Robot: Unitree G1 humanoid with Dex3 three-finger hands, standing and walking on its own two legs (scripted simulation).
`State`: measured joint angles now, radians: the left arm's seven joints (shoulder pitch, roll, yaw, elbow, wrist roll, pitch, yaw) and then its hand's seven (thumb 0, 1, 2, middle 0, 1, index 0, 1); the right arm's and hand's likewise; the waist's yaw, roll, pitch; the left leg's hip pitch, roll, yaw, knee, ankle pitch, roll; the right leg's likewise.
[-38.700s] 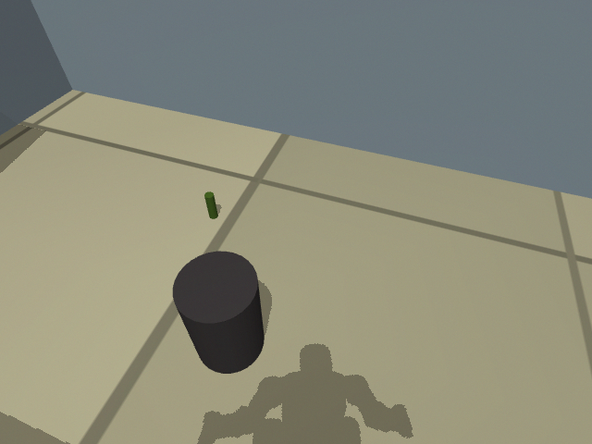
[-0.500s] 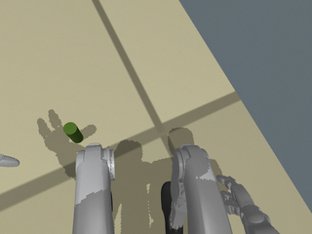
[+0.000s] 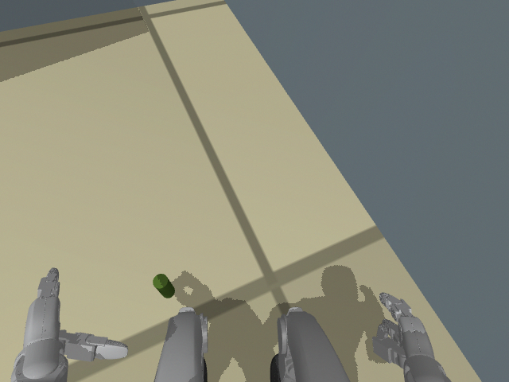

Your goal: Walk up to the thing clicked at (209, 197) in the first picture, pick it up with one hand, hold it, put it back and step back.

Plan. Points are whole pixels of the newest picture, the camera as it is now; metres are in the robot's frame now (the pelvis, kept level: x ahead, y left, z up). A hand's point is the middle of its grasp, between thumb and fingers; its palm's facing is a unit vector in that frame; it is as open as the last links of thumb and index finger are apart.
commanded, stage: home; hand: left
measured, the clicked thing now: (164, 286) +0.38 +0.23 -0.53
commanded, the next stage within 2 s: none
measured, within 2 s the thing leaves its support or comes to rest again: neither
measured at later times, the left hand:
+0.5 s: hand (77, 328) +0.21 +0.20 +0.07, palm faces +0.14 -0.94 -0.30, open 17.5 cm
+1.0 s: hand (85, 346) +0.19 +0.19 +0.07, palm faces +0.13 -0.95 -0.28, open 17.6 cm
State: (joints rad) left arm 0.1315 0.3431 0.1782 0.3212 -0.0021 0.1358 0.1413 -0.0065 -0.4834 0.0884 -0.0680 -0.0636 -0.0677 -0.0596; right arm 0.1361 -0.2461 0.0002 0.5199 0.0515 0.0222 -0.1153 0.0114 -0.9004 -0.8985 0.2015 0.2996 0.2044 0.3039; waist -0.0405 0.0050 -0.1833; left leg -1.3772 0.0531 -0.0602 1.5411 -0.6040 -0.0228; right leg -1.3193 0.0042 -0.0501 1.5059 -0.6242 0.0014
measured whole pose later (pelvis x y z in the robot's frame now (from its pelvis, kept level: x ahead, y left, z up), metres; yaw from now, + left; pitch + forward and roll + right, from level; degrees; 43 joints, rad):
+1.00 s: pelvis +0.03 +0.00 +0.12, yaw +2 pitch +7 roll -2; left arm 0.47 0.20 -0.01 0.00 -0.01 0.26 0.14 -0.01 -0.58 0.03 -0.05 -0.05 -0.05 -0.04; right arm 0.29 -0.22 0.03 0.49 0.02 -0.11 -0.18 0.02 -0.90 -0.90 0.20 0.30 0.20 0.30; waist -0.03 0.03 -0.11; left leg -0.64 0.04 -0.03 0.96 -0.44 -0.01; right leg -0.58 -0.01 -0.04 0.92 -0.46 0.01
